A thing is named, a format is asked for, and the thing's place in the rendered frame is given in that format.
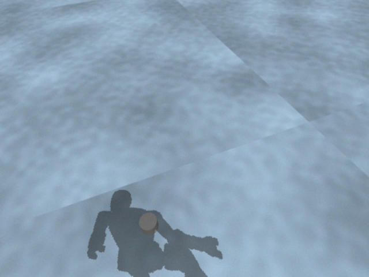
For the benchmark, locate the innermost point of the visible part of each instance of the tin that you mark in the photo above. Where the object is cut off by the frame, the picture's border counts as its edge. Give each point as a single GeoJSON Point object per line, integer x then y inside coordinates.
{"type": "Point", "coordinates": [148, 223]}

